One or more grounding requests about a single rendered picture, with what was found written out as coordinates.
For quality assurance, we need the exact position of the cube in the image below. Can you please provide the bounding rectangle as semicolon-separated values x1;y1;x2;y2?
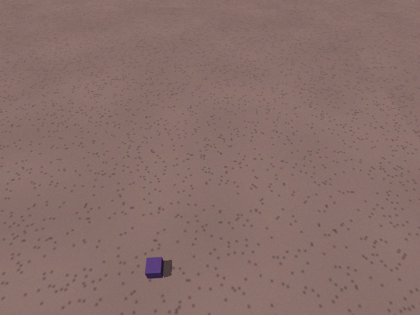
145;257;164;279

